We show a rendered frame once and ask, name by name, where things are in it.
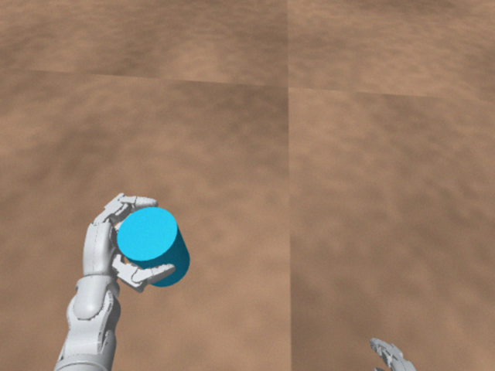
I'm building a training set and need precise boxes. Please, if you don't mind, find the can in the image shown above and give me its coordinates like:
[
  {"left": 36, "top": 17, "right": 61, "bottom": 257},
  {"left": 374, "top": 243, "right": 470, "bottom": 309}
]
[{"left": 117, "top": 207, "right": 190, "bottom": 287}]

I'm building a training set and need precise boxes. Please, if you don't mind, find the left robot arm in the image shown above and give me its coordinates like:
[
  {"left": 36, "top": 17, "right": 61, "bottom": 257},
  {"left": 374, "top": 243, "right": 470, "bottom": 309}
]
[{"left": 54, "top": 274, "right": 121, "bottom": 371}]

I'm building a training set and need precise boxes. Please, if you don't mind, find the right robot hand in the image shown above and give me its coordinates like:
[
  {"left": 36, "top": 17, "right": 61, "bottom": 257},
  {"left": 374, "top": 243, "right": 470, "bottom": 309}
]
[{"left": 370, "top": 338, "right": 417, "bottom": 371}]

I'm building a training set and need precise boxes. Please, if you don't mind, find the left robot hand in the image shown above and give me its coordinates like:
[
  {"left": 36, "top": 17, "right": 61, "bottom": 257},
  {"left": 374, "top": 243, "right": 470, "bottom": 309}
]
[{"left": 83, "top": 193, "right": 176, "bottom": 293}]

